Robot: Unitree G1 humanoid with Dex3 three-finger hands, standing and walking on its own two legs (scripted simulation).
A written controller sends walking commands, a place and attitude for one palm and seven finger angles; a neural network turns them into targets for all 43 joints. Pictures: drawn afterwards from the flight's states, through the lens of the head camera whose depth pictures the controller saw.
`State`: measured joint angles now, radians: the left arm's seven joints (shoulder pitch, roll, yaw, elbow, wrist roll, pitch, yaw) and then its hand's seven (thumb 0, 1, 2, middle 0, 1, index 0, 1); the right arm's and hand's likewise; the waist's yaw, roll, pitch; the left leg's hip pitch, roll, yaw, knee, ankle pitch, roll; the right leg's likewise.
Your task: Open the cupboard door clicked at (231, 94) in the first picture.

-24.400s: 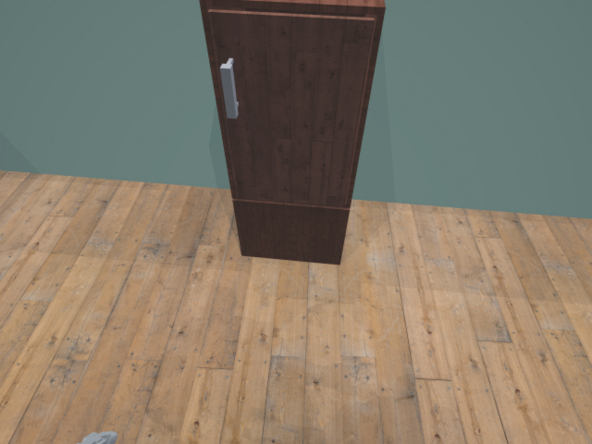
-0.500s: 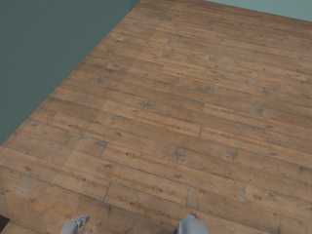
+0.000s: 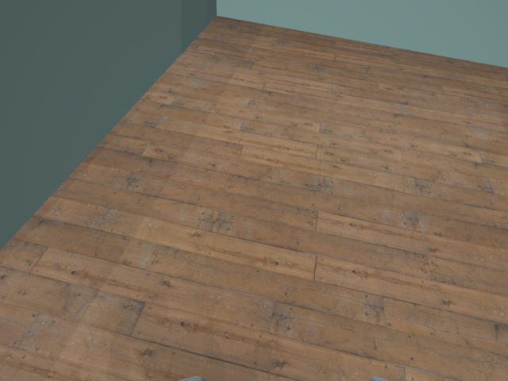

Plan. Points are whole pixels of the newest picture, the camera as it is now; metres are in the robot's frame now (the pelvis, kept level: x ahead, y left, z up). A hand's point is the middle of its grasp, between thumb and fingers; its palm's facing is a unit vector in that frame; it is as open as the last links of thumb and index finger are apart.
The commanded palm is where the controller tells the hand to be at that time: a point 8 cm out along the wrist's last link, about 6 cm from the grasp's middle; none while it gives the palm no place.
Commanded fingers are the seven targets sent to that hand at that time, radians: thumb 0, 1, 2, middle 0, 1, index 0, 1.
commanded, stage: walk to a spot facing it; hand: left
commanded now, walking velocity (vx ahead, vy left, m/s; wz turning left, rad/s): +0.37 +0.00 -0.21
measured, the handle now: out of the picture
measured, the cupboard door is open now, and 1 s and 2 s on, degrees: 46 46 46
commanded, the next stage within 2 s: turn to face it in 0.38 s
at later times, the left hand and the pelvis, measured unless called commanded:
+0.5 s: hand (196, 299) +0.29 +0.13 -0.16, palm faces -0.03 -0.98 -0.19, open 7.2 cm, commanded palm none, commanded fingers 0.00 0.90 0.90 -0.20 -0.30 -0.20 -0.30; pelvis +0.22 -0.05 +0.01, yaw -3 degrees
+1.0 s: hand (203, 232) +0.44 +0.14 -0.15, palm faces +0.19 -0.95 -0.26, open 7.4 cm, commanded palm none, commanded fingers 0.00 0.90 0.90 -0.20 -0.30 -0.20 -0.30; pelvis +0.35 -0.08 +0.00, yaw +10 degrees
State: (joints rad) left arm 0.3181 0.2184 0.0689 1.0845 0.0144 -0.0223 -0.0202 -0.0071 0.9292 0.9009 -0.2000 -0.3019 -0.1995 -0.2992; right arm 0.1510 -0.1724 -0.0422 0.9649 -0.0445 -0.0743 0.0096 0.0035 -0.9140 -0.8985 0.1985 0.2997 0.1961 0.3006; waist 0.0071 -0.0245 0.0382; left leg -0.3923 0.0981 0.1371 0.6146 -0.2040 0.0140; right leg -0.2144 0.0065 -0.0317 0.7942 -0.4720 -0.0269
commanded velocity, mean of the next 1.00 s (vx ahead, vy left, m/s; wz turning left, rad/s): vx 0.14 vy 0.00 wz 0.26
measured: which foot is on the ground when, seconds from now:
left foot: down 0.00-0.32, up 0.34-0.60, down 0.62-0.96, up 0.98-1.00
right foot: up 0.00-0.30, down 0.32-0.64, up 0.66-0.94, down 0.96-1.00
